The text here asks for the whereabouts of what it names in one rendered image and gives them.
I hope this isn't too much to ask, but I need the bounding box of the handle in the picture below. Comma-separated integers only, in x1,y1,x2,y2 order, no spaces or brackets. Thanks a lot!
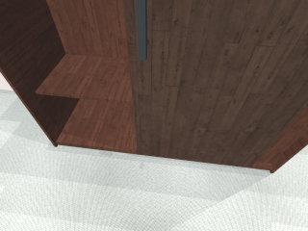
136,0,147,61

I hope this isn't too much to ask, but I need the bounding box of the wardrobe door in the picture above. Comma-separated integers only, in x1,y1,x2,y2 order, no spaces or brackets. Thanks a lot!
123,0,308,167
257,107,308,164

